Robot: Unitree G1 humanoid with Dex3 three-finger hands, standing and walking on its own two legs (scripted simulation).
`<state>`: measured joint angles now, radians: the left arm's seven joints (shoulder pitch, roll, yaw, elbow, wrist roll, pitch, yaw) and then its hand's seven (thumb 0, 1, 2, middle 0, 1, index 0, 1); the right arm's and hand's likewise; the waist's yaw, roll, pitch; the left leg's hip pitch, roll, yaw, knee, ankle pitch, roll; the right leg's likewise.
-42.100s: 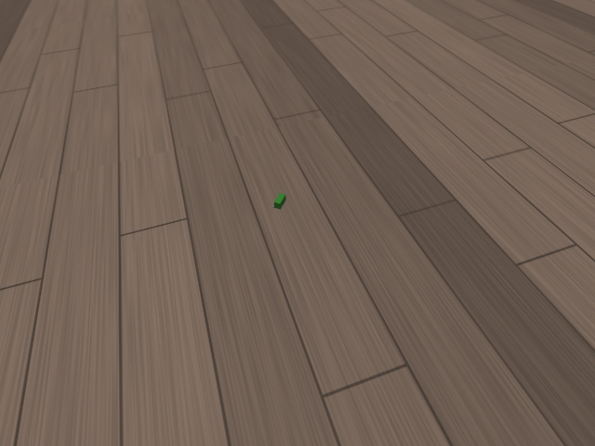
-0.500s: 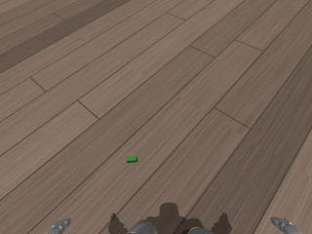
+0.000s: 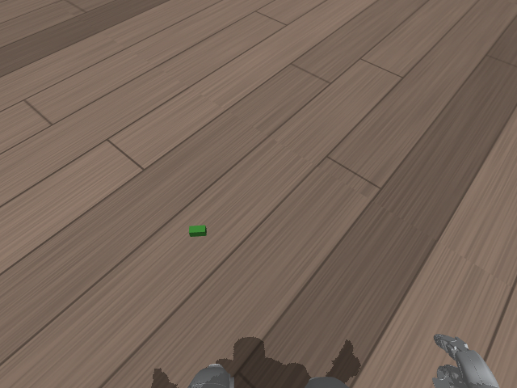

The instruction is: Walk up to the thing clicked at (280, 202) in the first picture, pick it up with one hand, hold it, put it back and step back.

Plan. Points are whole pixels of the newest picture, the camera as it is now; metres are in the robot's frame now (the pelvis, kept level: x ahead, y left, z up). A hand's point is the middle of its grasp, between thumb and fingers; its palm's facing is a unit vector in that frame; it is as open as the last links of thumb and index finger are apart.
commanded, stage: step back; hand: left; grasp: from above
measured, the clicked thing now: (197, 231) +0.74 +0.29 -0.74
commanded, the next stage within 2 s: stand in 1.94 s
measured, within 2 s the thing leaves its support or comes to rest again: neither
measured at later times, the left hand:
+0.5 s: hand out of the picture -0.04 +0.24 -0.14, palm faces +0.08 -0.93 -0.37, open 7.4 cm
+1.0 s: hand out of the picture -0.28 +0.18 -0.12, palm faces +0.08 -0.88 -0.46, open 7.4 cm
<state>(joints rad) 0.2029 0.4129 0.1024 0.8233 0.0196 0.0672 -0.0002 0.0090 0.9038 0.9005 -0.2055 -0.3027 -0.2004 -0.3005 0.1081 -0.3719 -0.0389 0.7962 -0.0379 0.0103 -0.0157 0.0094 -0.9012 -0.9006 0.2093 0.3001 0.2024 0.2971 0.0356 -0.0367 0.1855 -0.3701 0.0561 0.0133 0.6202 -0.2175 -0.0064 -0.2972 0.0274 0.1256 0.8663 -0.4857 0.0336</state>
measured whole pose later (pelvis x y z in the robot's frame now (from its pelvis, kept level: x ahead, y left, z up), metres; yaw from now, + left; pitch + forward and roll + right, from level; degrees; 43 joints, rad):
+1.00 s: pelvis -0.32 -0.10 +0.01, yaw +5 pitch -1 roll +2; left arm 0.23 0.35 0.07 0.88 0.05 0.01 0.00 0.01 0.90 0.90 -0.21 -0.30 -0.21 -0.30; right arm 0.21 -0.42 -0.04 0.90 -0.02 0.05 -0.01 0.01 -0.91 -0.90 0.20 0.30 0.20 0.30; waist 0.03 0.05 0.10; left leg -0.41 -0.08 -0.13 1.00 -0.44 -0.02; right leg -0.28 -0.02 0.00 0.62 -0.31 -0.03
